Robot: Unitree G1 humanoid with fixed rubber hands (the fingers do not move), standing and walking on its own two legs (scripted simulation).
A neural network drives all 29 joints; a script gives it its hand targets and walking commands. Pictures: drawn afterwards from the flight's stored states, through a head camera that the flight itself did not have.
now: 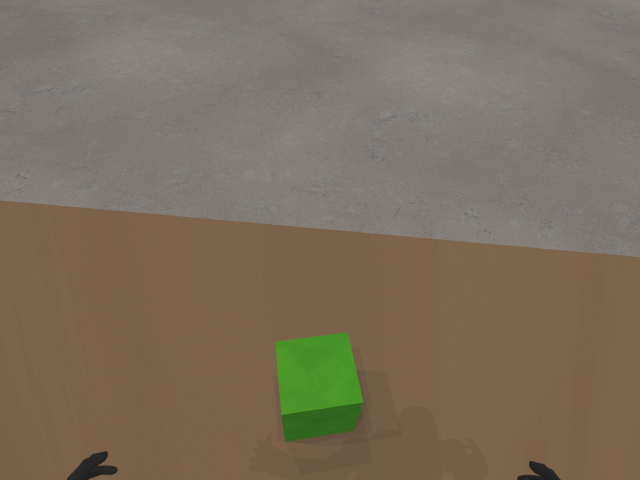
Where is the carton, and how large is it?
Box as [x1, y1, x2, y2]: [275, 332, 362, 441]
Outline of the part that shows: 347,332 275,342 281,414 285,441 353,430 362,404 362,398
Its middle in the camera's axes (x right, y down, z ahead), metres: -0.01 +0.42 +1.13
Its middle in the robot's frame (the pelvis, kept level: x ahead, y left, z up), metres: +0.47 +0.00 -0.66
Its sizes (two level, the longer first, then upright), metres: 0.210 0.200 0.250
